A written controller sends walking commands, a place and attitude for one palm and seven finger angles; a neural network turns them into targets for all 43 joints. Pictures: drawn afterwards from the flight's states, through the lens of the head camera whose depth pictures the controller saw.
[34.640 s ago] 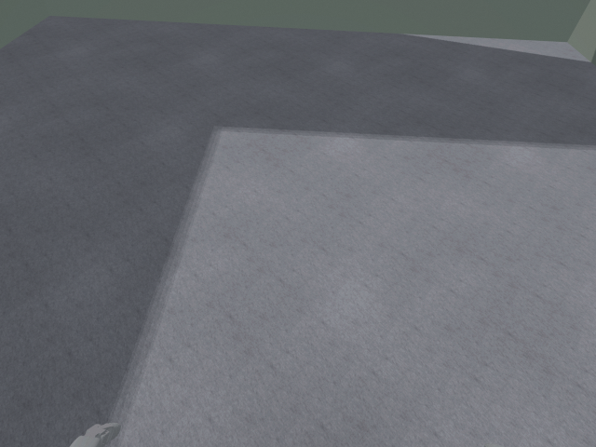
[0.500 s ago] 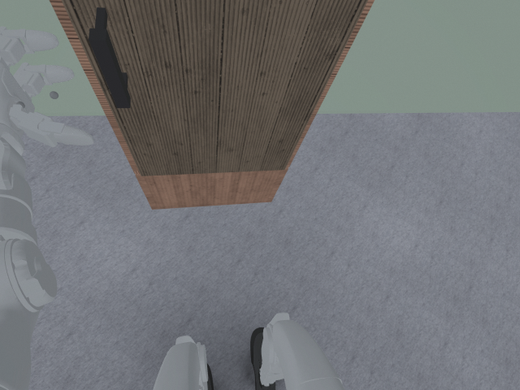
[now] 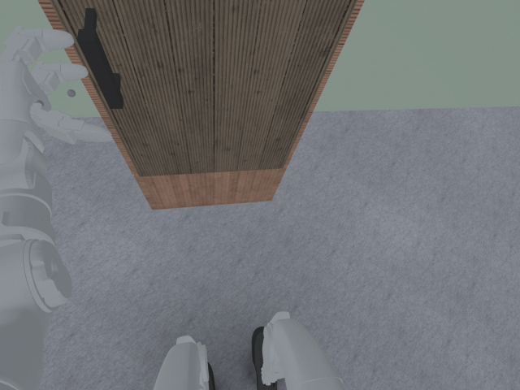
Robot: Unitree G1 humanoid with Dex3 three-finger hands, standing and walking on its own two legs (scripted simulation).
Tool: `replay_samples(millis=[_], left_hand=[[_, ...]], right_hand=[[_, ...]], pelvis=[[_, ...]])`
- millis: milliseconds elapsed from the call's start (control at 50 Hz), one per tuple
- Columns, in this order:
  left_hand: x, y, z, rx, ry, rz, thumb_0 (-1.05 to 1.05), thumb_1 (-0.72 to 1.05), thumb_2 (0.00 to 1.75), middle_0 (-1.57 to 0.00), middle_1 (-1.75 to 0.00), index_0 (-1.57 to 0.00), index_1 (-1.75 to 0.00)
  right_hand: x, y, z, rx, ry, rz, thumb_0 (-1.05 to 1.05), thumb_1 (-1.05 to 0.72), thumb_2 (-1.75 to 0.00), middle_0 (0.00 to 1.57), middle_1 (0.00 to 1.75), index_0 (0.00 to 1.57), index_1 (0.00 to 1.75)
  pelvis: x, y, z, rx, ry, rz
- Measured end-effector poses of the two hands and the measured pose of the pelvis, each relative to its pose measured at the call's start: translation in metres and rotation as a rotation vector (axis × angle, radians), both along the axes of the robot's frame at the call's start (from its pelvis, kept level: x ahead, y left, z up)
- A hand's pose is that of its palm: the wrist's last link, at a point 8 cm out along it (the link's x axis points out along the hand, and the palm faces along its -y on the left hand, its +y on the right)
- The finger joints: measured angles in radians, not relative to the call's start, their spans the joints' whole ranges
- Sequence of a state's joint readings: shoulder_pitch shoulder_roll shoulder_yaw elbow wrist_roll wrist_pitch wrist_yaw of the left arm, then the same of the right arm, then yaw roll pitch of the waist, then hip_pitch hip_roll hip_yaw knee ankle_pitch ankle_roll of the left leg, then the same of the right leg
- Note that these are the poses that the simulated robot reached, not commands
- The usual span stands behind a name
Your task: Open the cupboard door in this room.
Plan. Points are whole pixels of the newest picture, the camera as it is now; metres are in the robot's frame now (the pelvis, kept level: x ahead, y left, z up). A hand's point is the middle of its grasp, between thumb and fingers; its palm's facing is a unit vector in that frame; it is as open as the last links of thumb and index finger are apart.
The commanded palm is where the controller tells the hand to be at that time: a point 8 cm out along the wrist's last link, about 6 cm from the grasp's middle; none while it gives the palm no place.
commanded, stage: slide the fingers in behind the handle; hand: left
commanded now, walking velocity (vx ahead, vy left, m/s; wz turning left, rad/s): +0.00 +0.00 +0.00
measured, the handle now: (104, 63) +0.58 +0.17 +0.06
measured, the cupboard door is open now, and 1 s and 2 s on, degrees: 0 0 0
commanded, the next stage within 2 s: close the thumb around the handle in 1.08 s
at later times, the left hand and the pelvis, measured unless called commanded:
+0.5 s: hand (93, 94) +0.53 +0.18 +0.05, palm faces +0.03 -1.00 -0.04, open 13.8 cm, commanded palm +0.51 +0.20 +0.05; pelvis +0.00 +0.00 +0.00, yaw +1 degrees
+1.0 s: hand (116, 93) +0.53 +0.15 +0.05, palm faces +0.02 -1.00 -0.04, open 13.8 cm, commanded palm +0.51 +0.19 +0.05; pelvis +0.00 -0.01 +0.00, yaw +1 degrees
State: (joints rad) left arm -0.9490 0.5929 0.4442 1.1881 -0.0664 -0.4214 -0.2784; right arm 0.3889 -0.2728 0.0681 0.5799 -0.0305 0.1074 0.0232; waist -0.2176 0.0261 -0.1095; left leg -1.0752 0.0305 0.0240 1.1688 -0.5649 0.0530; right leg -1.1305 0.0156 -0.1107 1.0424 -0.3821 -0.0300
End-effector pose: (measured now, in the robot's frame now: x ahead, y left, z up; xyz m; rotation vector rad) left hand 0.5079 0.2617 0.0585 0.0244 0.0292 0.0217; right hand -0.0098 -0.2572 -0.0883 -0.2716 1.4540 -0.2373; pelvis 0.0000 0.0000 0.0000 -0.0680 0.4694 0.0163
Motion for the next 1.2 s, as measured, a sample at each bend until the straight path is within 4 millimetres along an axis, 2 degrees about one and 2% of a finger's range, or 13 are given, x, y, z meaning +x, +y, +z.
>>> replay_samples(millis=[320,480,580,780,1200], left_hand=[[0.001,-0.023,-0.003,-0.016,-0.004,-0.005,-0.01,-0.5,0.3,-0.3,-1.2,-0.31,-1.21],[0.001,-0.025,-0.003,0.01,-0.011,0.014,-0.01,-0.5,0.3,-0.31,-1.21,-0.31,-1.24],[0.002,-0.039,-0.005,0.011,0.0,-0.017,-0.01,-0.5,0.3,-0.3,-1.21,-0.31,-1.23],[0.002,-0.055,-0.003,0.023,-0.007,-0.012,-0.01,-0.5,0.3,-0.29,-1.21,-0.3,-1.23],[0.003,-0.054,-0.004,0.014,-0.009,-0.009,-0.01,-0.5,0.3,-0.32,-1.23,-0.34,-1.22]], right_hand=[[0.011,-0.001,-0.002,0.008,-0.013,0.016,0.0,-0.91,-0.9,0.2,0.3,0.2,0.3],[0.007,-0.001,-0.007,0.021,0.007,0.029,0.0,-0.91,-0.9,0.2,0.3,0.2,0.3],[0.004,-0.002,-0.008,0.026,0.019,0.031,0.0,-0.91,-0.9,0.2,0.3,0.2,0.3],[0.001,-0.003,-0.008,0.032,0.003,0.025,0.0,-0.91,-0.9,0.2,0.3,0.2,0.3],[-0.005,-0.006,-0.009,0.026,-0.014,0.008,0.0,-0.91,-0.9,0.2,0.3,0.2,0.3]], pelvis=[[0.004,-0.001,0.001,0.003,-0.004,0.01],[0.001,-0.003,-0.002,0.005,0.003,0.021],[0.0,-0.003,-0.002,0.003,0.005,0.026],[-0.001,-0.006,-0.002,0.01,-0.003,0.023],[-0.005,-0.008,-0.004,0.019,0.0,0.005]])
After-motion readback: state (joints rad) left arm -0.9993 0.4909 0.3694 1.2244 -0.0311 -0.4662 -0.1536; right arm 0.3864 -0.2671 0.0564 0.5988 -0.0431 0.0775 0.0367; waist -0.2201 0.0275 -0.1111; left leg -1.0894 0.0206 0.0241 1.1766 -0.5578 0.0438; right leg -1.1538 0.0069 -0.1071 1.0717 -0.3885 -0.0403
